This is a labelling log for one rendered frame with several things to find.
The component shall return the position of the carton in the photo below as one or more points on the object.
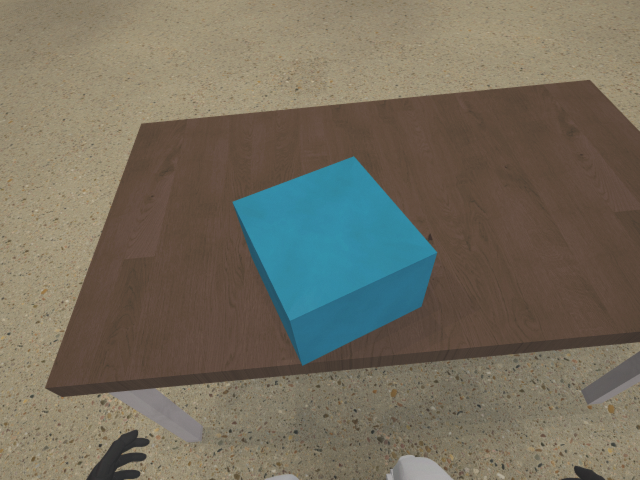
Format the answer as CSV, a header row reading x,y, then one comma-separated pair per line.
x,y
337,256

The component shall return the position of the robot right thigh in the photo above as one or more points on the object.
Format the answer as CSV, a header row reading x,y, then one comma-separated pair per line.
x,y
417,468

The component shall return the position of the robot left hand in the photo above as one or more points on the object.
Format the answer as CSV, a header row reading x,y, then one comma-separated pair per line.
x,y
105,469

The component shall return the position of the table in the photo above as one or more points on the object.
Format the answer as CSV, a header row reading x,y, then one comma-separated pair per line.
x,y
530,196

